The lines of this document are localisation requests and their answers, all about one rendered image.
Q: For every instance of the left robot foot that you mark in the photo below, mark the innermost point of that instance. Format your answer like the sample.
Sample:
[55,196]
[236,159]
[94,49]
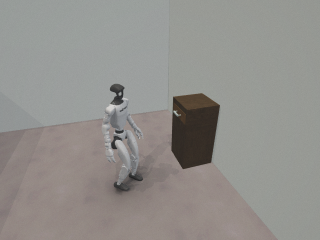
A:
[135,176]

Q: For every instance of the cabinet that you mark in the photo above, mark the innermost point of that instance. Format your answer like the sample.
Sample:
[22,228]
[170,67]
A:
[193,142]

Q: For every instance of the robot right upper arm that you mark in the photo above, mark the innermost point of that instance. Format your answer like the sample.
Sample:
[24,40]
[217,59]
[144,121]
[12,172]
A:
[109,111]

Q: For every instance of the robot left upper arm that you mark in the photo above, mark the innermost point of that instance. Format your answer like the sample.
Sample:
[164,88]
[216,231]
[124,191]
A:
[127,101]

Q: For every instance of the humanoid robot head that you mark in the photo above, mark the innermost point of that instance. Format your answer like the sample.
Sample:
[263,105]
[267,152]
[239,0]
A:
[117,88]

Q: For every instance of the robot left forearm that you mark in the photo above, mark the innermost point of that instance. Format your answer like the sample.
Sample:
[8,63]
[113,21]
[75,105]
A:
[131,122]

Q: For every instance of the right robot hand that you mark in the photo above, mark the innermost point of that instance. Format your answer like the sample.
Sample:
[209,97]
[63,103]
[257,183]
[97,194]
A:
[110,153]

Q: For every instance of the drawer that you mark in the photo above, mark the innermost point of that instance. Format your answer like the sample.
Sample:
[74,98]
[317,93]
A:
[182,116]

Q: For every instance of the robot right forearm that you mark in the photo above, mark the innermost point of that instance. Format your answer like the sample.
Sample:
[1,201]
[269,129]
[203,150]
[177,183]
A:
[107,139]

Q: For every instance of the left robot hand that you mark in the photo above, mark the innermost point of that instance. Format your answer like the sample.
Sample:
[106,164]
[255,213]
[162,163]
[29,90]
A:
[137,131]

